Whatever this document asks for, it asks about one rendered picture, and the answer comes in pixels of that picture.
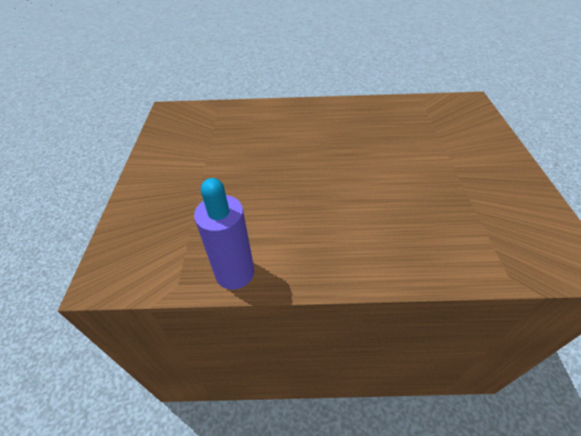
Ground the bottle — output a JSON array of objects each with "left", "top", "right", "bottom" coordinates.
[{"left": 194, "top": 178, "right": 254, "bottom": 290}]

